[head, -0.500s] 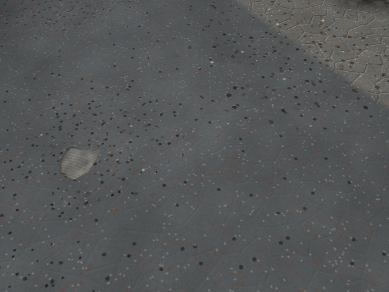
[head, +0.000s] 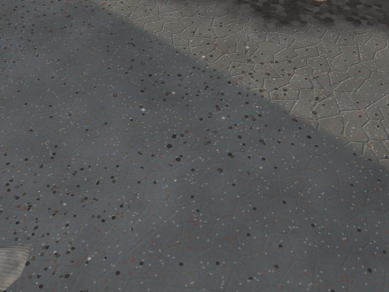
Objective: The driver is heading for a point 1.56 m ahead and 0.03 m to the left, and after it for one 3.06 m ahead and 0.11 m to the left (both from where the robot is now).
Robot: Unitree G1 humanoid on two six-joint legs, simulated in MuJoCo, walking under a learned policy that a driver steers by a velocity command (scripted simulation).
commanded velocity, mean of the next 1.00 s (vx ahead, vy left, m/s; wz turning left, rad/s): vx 0.50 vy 0.00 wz -0.03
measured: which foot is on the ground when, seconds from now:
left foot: down 0.00-0.28, up 0.30-0.78, down 0.80-1.00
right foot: up 0.00-0.24, down 0.26-0.82, up 0.84-1.00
